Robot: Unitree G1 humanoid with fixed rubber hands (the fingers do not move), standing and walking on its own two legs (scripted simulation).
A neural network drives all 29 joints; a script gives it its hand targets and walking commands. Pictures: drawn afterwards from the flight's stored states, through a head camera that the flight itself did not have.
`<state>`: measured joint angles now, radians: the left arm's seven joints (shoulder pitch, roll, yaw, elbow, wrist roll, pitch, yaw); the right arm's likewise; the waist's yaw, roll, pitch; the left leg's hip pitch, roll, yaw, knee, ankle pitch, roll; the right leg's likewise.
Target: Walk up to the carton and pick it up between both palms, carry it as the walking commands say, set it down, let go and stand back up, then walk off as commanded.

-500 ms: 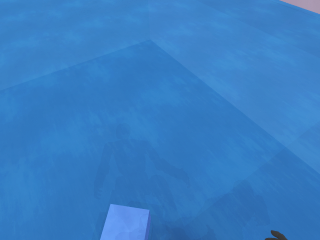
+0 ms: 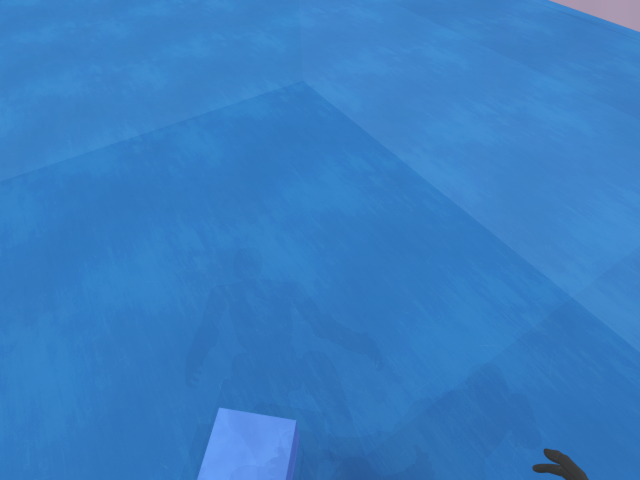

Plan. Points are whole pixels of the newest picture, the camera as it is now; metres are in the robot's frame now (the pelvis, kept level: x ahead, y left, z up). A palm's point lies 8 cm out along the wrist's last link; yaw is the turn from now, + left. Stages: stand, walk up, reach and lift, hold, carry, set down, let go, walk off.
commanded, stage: stand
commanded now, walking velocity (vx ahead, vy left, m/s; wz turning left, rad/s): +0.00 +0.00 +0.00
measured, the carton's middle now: out of the picture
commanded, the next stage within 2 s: walk off in 1.08 s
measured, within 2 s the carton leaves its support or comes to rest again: neither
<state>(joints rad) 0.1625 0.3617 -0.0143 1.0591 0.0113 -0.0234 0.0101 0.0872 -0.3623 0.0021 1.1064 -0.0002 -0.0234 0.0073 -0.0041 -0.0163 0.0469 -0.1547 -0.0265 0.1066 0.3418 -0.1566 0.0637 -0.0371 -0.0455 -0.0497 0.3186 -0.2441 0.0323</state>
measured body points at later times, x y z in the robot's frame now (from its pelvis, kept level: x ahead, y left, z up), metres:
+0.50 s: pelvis +0.00 -0.01 +0.00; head +0.01 +0.00 +0.45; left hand +0.10 +0.31 -0.12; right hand +0.11 -0.32 -0.11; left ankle +0.02 +0.08 -0.75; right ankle -0.04 -0.14 -0.75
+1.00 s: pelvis +0.01 -0.01 +0.00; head +0.02 +0.00 +0.45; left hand +0.12 +0.30 -0.12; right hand +0.12 -0.33 -0.11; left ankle +0.02 +0.08 -0.75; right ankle -0.04 -0.14 -0.75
